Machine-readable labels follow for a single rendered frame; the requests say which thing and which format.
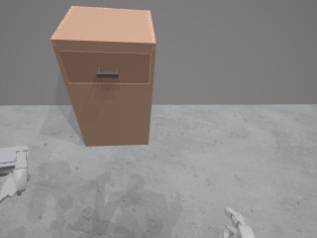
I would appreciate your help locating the handle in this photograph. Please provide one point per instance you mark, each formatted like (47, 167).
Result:
(107, 74)

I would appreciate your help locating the right robot hand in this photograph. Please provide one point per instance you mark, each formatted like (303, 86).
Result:
(243, 230)

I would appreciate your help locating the cabinet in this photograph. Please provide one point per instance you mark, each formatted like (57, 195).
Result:
(109, 114)

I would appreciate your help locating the drawer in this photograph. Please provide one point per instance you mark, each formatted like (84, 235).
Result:
(82, 66)

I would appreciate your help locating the left robot hand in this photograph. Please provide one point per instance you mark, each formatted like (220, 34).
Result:
(14, 169)

